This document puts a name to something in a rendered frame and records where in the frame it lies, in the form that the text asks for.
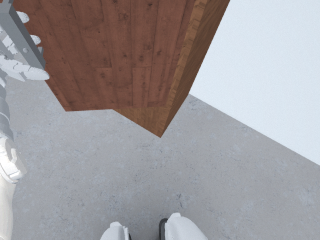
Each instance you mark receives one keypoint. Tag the handle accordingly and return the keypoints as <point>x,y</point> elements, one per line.
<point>16,30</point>

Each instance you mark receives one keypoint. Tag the robot left forearm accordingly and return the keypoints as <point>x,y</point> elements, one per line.
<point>5,131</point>

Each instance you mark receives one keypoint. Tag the cupboard door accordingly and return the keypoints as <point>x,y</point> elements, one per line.
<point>109,54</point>

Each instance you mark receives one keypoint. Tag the robot thigh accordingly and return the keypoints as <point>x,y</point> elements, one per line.
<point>116,233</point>
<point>182,228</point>

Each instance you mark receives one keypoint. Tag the robot right thigh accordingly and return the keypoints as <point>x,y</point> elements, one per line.
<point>182,228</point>

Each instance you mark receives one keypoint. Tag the robot left hand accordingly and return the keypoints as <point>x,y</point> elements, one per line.
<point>14,68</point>

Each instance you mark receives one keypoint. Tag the robot left thigh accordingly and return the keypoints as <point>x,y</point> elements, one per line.
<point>116,233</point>

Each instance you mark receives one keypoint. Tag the robot left upper arm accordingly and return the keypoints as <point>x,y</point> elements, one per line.
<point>13,166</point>

